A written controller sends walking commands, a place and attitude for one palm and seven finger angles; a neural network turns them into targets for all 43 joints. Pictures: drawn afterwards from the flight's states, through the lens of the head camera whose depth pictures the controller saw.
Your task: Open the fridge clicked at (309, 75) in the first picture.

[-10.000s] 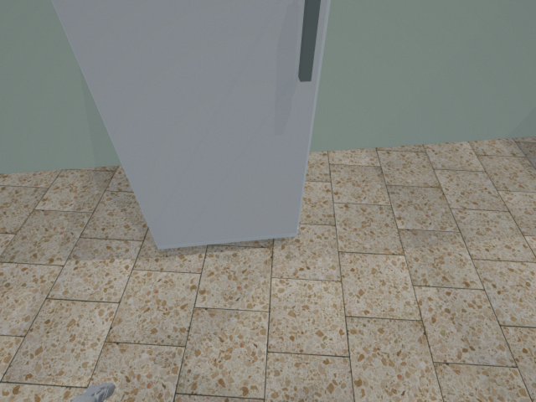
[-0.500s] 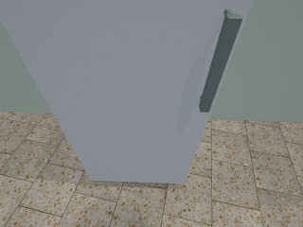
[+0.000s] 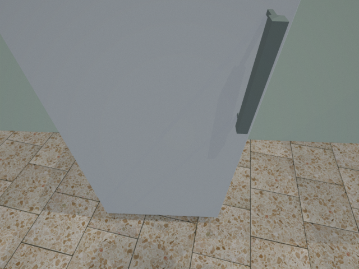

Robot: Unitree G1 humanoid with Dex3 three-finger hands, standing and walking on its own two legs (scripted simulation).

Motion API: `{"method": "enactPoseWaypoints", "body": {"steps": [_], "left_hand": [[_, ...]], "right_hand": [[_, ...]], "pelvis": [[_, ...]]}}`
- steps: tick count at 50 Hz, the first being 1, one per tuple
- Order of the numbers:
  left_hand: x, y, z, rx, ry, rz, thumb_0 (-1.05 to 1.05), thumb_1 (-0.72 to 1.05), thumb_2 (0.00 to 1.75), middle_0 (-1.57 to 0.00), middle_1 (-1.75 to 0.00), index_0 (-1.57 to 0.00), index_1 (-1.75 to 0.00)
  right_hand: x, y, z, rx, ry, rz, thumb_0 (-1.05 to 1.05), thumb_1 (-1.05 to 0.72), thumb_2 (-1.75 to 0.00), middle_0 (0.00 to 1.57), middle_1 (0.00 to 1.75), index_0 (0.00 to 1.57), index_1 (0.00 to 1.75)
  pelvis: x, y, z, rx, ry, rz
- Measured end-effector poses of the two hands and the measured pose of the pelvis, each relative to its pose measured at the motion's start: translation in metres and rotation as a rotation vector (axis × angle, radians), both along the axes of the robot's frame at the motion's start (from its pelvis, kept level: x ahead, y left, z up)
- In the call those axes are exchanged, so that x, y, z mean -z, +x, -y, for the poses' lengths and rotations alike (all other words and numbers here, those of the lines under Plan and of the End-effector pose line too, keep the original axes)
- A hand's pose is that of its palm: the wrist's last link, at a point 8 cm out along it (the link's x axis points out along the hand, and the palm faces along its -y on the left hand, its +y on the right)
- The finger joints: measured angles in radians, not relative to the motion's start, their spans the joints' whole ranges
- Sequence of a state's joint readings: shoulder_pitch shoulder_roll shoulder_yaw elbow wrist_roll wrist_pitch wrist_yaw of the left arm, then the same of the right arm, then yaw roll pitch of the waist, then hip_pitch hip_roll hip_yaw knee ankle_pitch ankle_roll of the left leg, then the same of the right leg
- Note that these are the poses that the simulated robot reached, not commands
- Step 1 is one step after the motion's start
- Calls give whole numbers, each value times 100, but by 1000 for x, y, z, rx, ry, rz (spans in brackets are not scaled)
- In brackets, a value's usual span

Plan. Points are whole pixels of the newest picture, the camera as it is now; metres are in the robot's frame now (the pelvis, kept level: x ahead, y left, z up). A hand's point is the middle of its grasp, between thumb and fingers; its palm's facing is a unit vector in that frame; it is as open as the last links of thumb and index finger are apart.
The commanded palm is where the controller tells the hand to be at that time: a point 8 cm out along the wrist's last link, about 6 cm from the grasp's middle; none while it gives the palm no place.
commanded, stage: raise the hand to about handle height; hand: right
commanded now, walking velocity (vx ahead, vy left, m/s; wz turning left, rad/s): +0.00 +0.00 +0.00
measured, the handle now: (253, 80) +0.48 -0.13 +0.20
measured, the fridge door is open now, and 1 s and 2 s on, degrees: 0 0 0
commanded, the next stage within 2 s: none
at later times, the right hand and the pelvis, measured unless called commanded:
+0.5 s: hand out of the picture +0.15 -0.25 -0.02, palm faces +0.09 +1.00 -0.01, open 8.8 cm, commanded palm +0.13 -0.29 +0.01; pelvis -0.02 +0.02 -0.07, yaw -2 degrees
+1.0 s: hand (339, 223) +0.21 -0.27 +0.09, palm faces +0.06 +0.99 -0.08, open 11.8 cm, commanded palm +0.17 -0.31 +0.11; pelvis -0.01 +0.00 -0.03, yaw -2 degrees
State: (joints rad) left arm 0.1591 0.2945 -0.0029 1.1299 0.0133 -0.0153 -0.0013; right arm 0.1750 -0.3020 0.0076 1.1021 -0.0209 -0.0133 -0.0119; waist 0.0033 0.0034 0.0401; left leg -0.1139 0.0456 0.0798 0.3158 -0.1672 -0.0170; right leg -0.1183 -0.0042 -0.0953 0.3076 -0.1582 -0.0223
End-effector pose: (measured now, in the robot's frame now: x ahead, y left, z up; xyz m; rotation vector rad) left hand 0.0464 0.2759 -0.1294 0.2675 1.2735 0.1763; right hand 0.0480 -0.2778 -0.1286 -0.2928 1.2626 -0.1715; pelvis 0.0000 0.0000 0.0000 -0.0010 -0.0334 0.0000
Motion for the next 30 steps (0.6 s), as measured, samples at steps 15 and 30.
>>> {"method": "enactPoseWaypoints", "body": {"steps": [15, 30], "left_hand": [[-25, 99, 20, 93, -33, 632, 1, 90, 90, -20, -30, -20, -30], [-27, 133, 30, 212, 1, 738, 1, 90, 90, -20, -30, -21, -30]], "right_hand": [[-128, 104, 9, -77, 107, 1197, 0, -79, -84, 21, 38, 21, 38], [-138, 95, 18, -154, 217, 1253, 1, -45, -70, 24, 59, 24, 60]], "pelvis": [[37, -15, -12, 9, -4, -123], [58, -15, -18, 42, 48, -136]]}}
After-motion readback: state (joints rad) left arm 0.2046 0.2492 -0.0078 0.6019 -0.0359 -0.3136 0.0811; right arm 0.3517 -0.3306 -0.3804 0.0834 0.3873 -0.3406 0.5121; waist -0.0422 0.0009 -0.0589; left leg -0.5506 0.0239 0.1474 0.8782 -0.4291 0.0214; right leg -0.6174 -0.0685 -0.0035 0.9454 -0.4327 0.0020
